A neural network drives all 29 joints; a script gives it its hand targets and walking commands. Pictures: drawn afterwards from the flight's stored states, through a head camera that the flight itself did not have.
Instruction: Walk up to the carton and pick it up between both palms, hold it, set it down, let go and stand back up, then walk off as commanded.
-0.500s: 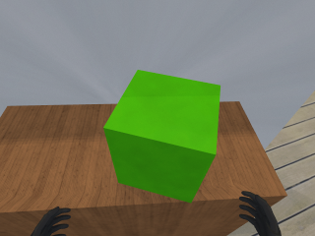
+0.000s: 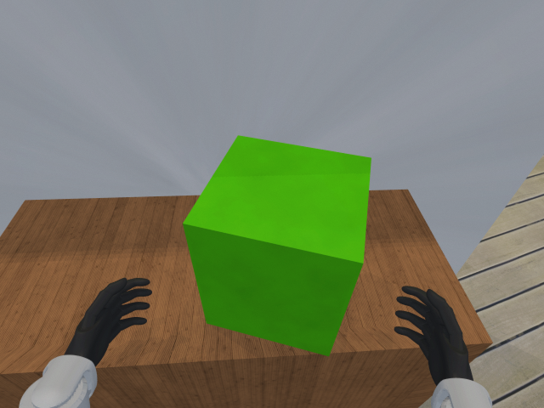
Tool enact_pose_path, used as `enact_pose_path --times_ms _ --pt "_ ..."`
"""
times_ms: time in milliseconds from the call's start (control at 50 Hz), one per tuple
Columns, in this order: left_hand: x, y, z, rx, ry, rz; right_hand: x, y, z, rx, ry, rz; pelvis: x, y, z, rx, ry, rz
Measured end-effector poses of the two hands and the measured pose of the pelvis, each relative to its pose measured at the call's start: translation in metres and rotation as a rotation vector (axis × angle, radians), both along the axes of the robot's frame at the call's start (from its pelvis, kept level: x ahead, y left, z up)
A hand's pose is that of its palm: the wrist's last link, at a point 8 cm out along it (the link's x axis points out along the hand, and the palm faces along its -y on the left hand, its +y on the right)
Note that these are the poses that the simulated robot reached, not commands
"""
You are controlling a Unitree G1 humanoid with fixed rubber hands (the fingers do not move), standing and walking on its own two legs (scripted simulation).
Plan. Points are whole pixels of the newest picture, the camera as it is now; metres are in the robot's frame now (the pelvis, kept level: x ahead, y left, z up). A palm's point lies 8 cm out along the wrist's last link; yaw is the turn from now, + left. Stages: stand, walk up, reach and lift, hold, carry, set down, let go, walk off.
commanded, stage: reach and lift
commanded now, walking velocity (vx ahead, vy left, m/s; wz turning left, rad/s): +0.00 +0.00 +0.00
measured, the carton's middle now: (283, 246) +0.38 -0.01 +0.06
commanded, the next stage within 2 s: none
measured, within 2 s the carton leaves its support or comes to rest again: neither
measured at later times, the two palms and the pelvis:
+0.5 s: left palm (116, 282) +0.29 +0.21 +0.09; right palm (420, 290) +0.27 -0.18 +0.11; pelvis +0.01 +0.00 +0.00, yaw +0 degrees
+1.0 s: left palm (125, 214) +0.35 +0.20 +0.16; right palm (404, 231) +0.34 -0.18 +0.14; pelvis +0.01 +0.00 +0.00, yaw +0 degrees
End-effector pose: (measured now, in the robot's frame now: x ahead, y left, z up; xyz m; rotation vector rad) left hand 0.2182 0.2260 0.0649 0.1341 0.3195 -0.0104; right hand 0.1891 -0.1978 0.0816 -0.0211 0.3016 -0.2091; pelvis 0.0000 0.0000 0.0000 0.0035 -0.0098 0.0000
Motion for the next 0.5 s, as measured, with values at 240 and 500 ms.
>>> enact_pose_path --times_ms 240,500 --pt "0.04 -0.008 0.004 -0.007 0.111 -0.034 0.045 0.009 0.017 0.01 -0.036 0.011 0.004 0.0 0.0 -0.001 0.008 0.0" --pt "0.067 -0.015 0.029 -0.003 0.048 -0.059 0.076 0.015 0.03 0.019 -0.071 0.03 0.008 0.001 0.001 -0.002 0.012 0.0"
